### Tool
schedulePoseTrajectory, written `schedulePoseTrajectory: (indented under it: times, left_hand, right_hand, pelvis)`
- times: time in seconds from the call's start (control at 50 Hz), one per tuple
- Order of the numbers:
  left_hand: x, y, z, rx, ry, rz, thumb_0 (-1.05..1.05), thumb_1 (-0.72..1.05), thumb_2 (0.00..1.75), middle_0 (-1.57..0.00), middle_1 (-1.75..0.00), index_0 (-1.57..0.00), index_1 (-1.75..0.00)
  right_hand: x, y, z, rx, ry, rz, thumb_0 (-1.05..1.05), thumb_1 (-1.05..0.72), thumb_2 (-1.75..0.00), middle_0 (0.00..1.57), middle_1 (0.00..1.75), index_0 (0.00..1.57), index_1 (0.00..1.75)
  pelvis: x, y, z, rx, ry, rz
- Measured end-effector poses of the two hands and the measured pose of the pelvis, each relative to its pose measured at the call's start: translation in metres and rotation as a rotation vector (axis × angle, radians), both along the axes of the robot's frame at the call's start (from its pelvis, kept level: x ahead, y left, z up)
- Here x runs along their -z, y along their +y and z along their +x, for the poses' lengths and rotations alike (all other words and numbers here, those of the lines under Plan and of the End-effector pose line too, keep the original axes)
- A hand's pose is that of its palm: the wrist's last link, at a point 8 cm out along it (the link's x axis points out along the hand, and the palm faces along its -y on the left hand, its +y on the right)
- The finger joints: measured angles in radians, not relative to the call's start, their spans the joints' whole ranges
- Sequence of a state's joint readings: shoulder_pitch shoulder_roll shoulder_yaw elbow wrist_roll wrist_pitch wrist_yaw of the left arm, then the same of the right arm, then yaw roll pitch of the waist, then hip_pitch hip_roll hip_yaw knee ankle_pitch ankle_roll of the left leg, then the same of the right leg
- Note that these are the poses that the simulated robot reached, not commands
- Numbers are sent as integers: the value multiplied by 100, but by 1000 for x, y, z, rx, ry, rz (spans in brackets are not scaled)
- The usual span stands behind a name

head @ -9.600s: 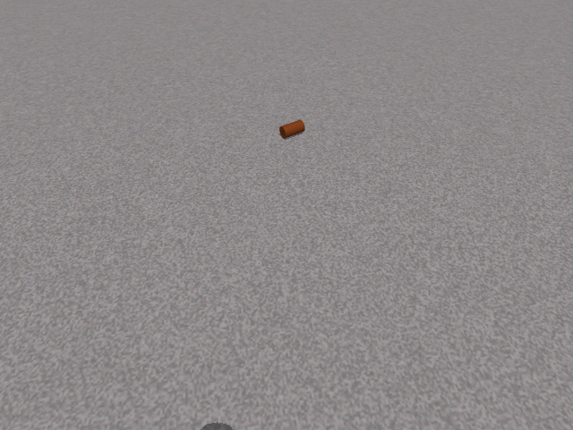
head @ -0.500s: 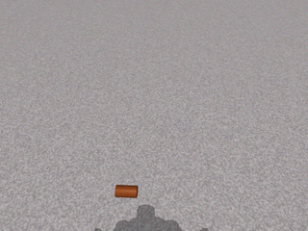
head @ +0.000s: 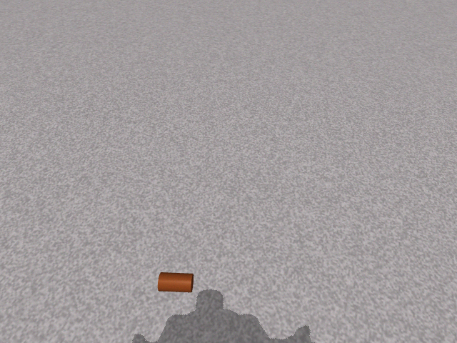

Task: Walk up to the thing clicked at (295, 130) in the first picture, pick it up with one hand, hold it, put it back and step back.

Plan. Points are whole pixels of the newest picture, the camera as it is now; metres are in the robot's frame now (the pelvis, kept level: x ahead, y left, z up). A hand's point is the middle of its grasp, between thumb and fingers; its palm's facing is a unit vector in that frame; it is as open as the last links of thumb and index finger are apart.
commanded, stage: walk up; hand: left
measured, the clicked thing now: (176, 282) +0.44 +0.23 -0.73
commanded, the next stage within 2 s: stand in 1.70 s
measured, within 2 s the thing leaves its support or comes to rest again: neither
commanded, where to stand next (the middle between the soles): +0.05 -0.01 m, yaw +0 degrees
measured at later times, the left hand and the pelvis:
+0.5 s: hand out of the picture +0.15 +0.22 -0.13, palm faces -0.02 -0.93 -0.36, open 7.4 cm; pelvis +0.03 -0.03 +0.01, yaw -1 degrees
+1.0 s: hand out of the picture +0.09 +0.23 -0.14, palm faces -0.03 -0.94 -0.33, open 7.4 cm; pelvis +0.01 -0.02 +0.02, yaw -2 degrees
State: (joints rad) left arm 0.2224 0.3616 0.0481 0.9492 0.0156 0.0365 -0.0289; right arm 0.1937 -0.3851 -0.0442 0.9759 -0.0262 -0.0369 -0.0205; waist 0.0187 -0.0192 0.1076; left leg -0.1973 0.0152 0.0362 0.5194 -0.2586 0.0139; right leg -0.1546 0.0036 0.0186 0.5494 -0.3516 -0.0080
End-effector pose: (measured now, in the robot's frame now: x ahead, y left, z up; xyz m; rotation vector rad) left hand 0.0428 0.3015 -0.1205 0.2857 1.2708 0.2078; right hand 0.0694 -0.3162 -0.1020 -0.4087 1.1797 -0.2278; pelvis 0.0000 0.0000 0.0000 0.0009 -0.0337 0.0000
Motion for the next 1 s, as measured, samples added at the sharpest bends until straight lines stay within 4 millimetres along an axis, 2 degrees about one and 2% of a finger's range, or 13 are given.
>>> schedulePoseTrajectory:
  times: [0.08, 0.16, 0.34, 0.44, 0.58, 0.78, 1.0]
  left_hand:
    - [3, -9, 19, 3, 3, -16, 1, 91, 90, -21, -30, -20, -30]
    - [2, -20, 43, 35, -43, -10, 1, 91, 90, -21, -30, -20, -30]
    - [-19, -36, 84, 60, -109, 17, 1, 91, 90, -21, -30, -20, -30]
    - [-25, -38, 95, 62, -128, 32, 0, 91, 90, -21, -30, -20, -30]
    - [-25, -37, 91, 57, -118, 33, 0, 91, 90, -21, -30, -20, -30]
    - [-19, -34, 65, 48, -69, 15, 1, 91, 90, -21, -30, -20, -30]
    - [-16, -27, 40, 41, -30, 8, 1, 91, 90, -21, -30, -20, -30]
  right_hand:
    - [-6, 5, 7, -2, -9, 20, 0, -91, -89, 21, 30, 21, 30]
    - [0, 0, 17, 12, -17, 42, 0, -91, -89, 21, 30, 21, 30]
    - [9, -8, 36, 41, -26, 96, 0, -91, -89, 21, 30, 21, 30]
    - [10, -10, 39, 41, -19, 106, 0, -91, -89, 21, 30, 21, 30]
    - [7, -13, 34, 50, -11, 100, 0, -91, -89, 21, 30, 21, 30]
    - [2, -13, 14, 65, 7, 84, 0, -91, -89, 21, 30, 21, 30]
    - [3, -3, -8, 79, 29, 93, 0, -91, -89, 21, 30, 21, 30]
  pelvis:
    - [-4, -6, 9, 8, -1, 0]
    - [-2, -15, 14, 19, -15, 3]
    - [-8, -25, 25, 13, -6, 2]
    - [-10, -29, 26, 15, -2, 0]
    - [-12, -30, 24, 21, -3, -1]
    - [-14, -26, 16, 30, -11, 0]
    - [-15, -18, 5, 33, -15, 1]
